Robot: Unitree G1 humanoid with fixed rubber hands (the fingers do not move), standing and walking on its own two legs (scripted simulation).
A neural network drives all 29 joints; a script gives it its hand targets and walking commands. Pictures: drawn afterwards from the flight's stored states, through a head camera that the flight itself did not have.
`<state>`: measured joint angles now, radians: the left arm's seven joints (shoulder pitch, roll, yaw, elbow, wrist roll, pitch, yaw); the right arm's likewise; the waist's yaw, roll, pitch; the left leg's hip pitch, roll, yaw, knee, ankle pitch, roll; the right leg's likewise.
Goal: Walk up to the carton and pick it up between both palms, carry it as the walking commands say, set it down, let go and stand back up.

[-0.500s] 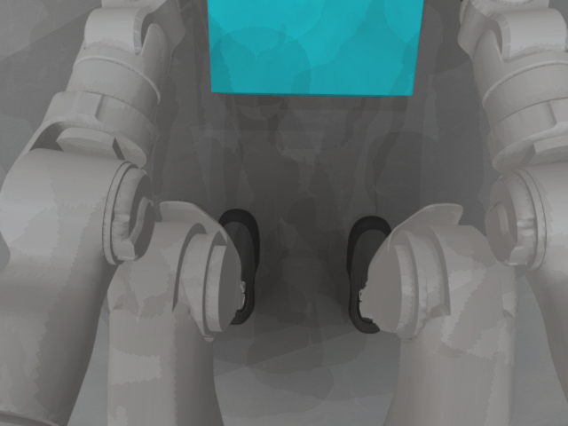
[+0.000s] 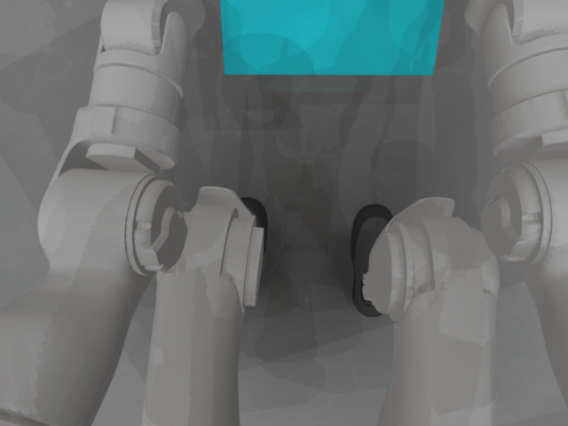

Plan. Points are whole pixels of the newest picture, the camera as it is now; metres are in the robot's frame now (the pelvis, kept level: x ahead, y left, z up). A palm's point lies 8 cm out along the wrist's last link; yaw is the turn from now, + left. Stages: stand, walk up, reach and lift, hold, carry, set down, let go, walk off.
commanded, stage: reach and lift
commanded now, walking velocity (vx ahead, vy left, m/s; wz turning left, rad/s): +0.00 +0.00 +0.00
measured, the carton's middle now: out of the picture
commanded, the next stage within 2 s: none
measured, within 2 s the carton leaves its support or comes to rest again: neither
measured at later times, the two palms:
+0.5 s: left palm out of the picture +0.53 +0.14 -0.10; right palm out of the picture +0.55 -0.16 -0.12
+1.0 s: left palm out of the picture +0.51 +0.15 -0.03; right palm out of the picture +0.53 -0.14 -0.05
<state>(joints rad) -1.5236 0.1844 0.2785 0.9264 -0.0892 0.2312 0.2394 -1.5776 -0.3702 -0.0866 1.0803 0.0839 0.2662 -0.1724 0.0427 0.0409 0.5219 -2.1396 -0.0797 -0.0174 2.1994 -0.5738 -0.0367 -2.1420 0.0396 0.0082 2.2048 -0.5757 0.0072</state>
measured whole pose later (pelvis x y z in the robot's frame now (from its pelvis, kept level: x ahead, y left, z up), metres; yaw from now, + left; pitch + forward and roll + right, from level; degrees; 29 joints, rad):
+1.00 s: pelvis -0.02 +0.00 +0.07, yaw -1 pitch +24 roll +0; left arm -1.34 0.03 0.39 0.59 0.05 0.37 0.37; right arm -1.43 -0.25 -0.22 0.81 -0.03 0.42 -0.20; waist 0.04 0.03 0.52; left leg -1.88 -0.07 -0.03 1.97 -0.51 -0.03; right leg -1.88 0.05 0.01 1.96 -0.51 0.02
